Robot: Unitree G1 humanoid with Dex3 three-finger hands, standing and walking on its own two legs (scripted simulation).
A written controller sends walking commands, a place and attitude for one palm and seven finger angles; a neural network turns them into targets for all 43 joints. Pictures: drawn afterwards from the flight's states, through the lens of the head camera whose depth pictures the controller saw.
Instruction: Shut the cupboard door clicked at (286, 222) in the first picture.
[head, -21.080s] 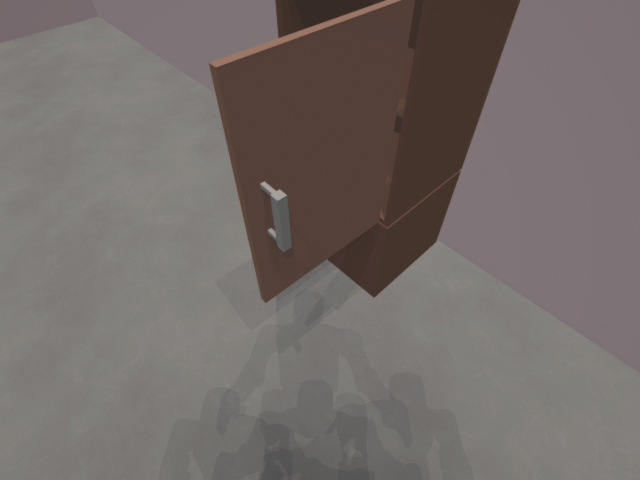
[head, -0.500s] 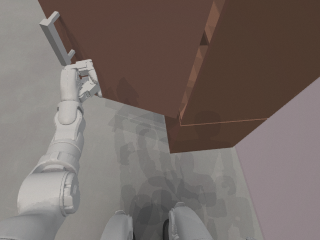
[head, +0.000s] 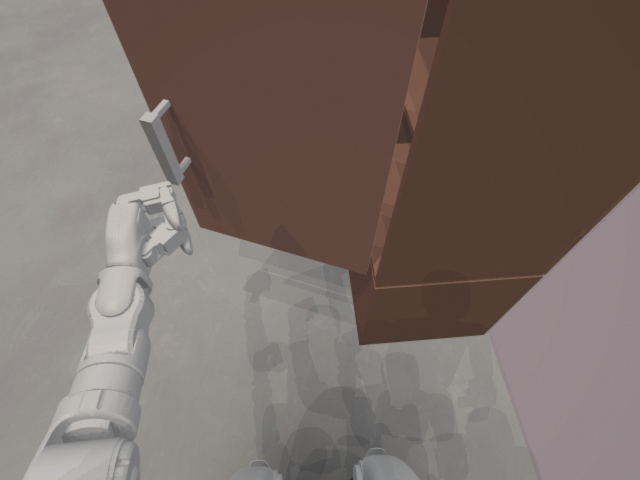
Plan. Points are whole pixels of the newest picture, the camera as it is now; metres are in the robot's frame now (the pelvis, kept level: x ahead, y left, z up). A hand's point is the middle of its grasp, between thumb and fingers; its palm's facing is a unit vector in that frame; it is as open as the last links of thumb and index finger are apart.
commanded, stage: draw the hand back to the body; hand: left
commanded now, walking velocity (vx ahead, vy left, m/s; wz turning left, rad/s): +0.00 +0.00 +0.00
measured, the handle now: (170, 143) +0.64 +0.24 +0.00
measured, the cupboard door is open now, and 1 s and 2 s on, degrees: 67 67 67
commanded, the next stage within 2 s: step back with the hand held close in 1.22 s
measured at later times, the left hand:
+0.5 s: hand (51, 292) +0.29 +0.24 +0.15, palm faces +0.31 -0.91 -0.28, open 3.7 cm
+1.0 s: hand out of the picture +0.20 +0.28 +0.22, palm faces +0.51 -0.75 -0.43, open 7.0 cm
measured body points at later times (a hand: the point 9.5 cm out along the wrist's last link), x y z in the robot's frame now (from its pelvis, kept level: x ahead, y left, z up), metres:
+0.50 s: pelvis +0.03 +0.01 +0.05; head +0.02 -0.01 +0.50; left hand +0.26 +0.28 +0.17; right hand +0.24 -0.20 -0.02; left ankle +0.00 +0.11 -0.69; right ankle +0.03 -0.10 -0.69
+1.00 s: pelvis +0.02 +0.00 +0.06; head +0.00 -0.03 +0.50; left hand +0.16 +0.31 +0.24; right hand +0.21 -0.22 -0.04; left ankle +0.00 +0.11 -0.69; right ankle +0.03 -0.10 -0.69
